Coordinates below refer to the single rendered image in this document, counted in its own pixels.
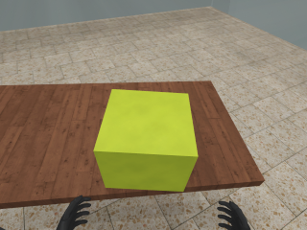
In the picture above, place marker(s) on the table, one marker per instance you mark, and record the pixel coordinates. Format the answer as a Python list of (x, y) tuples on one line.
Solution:
[(48, 133)]

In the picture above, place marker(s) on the robot left hand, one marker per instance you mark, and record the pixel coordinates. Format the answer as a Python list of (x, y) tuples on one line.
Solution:
[(68, 220)]

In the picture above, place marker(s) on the carton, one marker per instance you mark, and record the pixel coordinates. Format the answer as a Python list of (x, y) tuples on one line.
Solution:
[(146, 141)]

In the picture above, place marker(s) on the robot right hand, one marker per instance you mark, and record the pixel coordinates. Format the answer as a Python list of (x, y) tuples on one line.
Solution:
[(237, 219)]

